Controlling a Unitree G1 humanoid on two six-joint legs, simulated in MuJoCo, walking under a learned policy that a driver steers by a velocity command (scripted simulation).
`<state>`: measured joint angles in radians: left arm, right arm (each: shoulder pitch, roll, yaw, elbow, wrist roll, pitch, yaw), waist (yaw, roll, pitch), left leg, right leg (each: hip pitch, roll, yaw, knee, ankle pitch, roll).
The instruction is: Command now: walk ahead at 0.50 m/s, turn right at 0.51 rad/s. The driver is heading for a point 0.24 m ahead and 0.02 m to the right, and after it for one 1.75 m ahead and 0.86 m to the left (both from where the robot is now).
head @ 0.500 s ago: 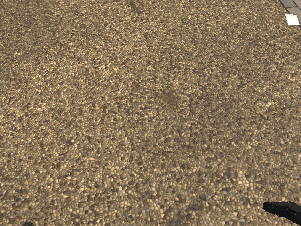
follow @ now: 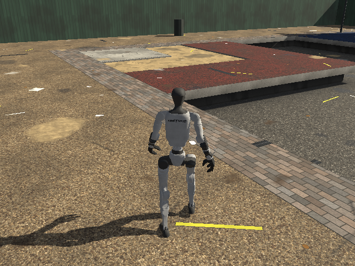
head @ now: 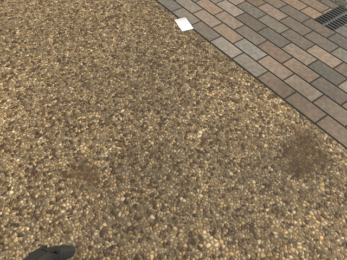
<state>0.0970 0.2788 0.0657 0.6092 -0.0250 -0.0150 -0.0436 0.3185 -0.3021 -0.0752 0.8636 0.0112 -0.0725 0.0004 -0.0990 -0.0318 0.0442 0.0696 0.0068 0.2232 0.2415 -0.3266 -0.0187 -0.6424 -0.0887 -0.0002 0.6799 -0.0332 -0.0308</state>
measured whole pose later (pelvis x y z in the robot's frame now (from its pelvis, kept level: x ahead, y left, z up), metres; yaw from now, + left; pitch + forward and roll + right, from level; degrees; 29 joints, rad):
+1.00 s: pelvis +0.57 +0.06 +0.01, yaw +25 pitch +3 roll +0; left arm 0.04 0.28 0.05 0.69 0.00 -0.10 -0.01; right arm 0.32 -0.29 -0.07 0.74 0.02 -0.04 -0.01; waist -0.08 -0.03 0.03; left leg -0.13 -0.11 -0.16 0.39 -0.29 0.08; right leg -0.61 -0.05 0.10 0.56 0.03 0.07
